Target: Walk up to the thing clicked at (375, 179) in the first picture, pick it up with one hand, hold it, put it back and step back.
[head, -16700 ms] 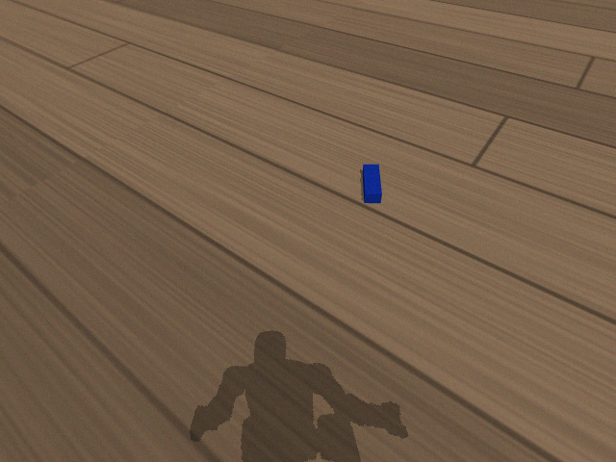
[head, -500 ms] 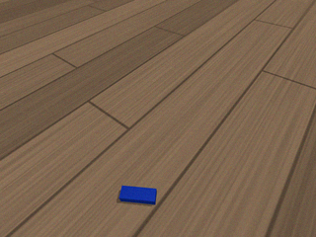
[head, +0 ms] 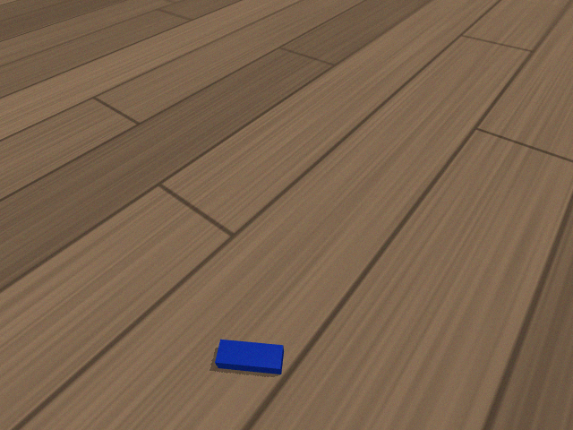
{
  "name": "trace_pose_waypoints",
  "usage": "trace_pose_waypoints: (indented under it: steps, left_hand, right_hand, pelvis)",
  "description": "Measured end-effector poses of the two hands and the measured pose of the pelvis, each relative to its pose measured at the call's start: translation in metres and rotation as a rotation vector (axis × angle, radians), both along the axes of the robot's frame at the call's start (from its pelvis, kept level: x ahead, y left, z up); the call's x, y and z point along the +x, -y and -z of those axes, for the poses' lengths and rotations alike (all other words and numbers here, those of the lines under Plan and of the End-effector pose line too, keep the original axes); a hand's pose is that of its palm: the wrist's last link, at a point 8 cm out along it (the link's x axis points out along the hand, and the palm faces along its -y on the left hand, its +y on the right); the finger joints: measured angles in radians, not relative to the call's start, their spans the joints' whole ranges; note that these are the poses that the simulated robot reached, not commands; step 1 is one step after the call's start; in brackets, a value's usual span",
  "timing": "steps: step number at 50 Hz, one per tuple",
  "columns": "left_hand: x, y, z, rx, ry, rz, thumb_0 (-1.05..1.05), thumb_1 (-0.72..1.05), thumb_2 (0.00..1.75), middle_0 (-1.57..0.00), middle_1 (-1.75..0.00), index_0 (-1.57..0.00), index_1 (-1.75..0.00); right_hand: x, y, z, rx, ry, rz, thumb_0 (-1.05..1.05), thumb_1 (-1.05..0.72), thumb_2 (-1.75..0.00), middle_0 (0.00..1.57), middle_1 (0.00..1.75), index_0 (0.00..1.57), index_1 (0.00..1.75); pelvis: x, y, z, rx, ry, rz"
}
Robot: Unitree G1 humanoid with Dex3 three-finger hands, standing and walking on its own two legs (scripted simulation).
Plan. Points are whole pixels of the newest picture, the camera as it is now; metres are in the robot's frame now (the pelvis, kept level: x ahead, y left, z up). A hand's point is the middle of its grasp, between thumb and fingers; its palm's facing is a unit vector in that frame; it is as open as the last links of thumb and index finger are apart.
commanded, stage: stand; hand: left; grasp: from above
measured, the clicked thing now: (250, 356) +0.48 +0.18 -0.75
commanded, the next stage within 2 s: rise first in 0.48 s
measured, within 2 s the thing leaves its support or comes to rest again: neither
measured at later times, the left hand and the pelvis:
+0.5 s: hand out of the picture +0.06 +0.26 -0.16, palm faces -0.02 -0.94 -0.34, open 7.4 cm; pelvis +0.00 +0.00 +0.00, yaw +0 degrees
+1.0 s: hand out of the picture +0.14 +0.26 -0.18, palm faces -0.07 -0.93 -0.37, open 12.3 cm; pelvis -0.02 +0.01 -0.03, yaw -1 degrees
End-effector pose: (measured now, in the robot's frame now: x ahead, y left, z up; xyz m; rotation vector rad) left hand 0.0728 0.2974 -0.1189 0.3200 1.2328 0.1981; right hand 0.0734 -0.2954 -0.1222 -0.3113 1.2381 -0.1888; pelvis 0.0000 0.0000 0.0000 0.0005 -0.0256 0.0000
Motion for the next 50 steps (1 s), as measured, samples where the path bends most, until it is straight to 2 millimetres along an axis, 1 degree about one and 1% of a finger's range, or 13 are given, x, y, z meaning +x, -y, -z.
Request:
trace_pose_waypoints:
  steps: [11,30,31,33,37,40,42,45,50]
  left_hand:
    - [-0.003,-0.001,-0.001,0.001,0.006,-0.005,0.01,0.90,0.90,-0.20,-0.30,-0.20,-0.30]
    - [-0.017,-0.003,0.001,-0.002,-0.015,-0.012,0.01,0.90,0.90,-0.20,-0.30,-0.20,-0.30]
    - [-0.015,-0.003,0.001,-0.003,0.002,-0.024,0.01,0.89,0.90,-0.19,-0.31,-0.19,-0.31]
    - [-0.002,0.000,0.001,-0.007,0.062,-0.042,0.01,0.86,0.91,-0.18,-0.34,-0.18,-0.34]
    - [0.031,0.002,0.008,-0.026,0.115,-0.030,0.01,0.71,0.94,-0.15,-0.49,-0.15,-0.49]
    - [0.055,0.001,0.013,-0.028,0.138,0.016,0.01,0.54,0.95,-0.11,-0.65,-0.12,-0.65]
    - [0.066,0.000,0.014,-0.019,0.152,0.034,0.01,0.42,0.96,-0.09,-0.76,-0.10,-0.75]
    - [0.071,-0.001,0.013,0.002,0.144,0.059,0.01,0.22,0.97,-0.07,-0.89,-0.08,-0.87]
    - [0.064,-0.002,0.023,0.023,0.067,0.077,0.01,-0.13,0.98,-0.06,-1.00,-0.08,-0.99]
  right_hand:
    - [-0.001,-0.001,-0.001,0.000,0.009,-0.005,0.01,-0.91,-0.90,0.20,0.30,0.21,0.30]
    - [-0.013,-0.002,0.000,-0.003,-0.013,-0.005,0.01,-0.91,-0.90,0.20,0.30,0.21,0.30]
    - [-0.012,-0.003,-0.001,-0.003,0.005,0.003,0.01,-0.91,-0.90,0.20,0.30,0.21,0.30]
    - [-0.007,-0.008,-0.001,-0.001,0.067,-0.001,0.01,-0.92,-0.90,0.20,0.30,0.21,0.30]
    - [-0.004,-0.023,0.002,0.021,0.129,0.006,0.01,-0.92,-0.90,0.20,0.30,0.21,0.30]
    - [-0.006,-0.033,0.006,0.035,0.154,0.018,0.01,-0.93,-0.90,0.20,0.30,0.21,0.30]
    - [-0.008,-0.038,0.008,0.044,0.166,0.033,0.01,-0.93,-0.90,0.20,0.30,0.21,0.30]
    - [-0.009,-0.045,0.009,0.057,0.185,0.049,0.01,-0.94,-0.90,0.20,0.30,0.21,0.30]
    - [0.001,-0.052,0.013,0.068,0.242,0.043,0.01,-0.93,-0.90,0.20,0.30,0.21,0.30]
  pelvis:
    - [-0.002,0.000,0.000,0.000,0.007,-0.001]
    - [-0.006,-0.002,0.000,0.000,0.009,-0.005]
    - [-0.006,-0.002,0.001,0.000,-0.002,-0.006]
    - [-0.011,-0.003,0.003,-0.001,-0.022,-0.012]
    - [-0.020,-0.002,0.010,-0.002,-0.069,-0.008]
    - [-0.023,-0.002,0.016,-0.002,-0.112,-0.001]
    - [-0.023,-0.003,0.020,-0.002,-0.127,0.006]
    - [-0.020,-0.007,0.023,-0.004,-0.137,0.011]
    - [-0.017,-0.014,0.031,-0.010,-0.168,0.014]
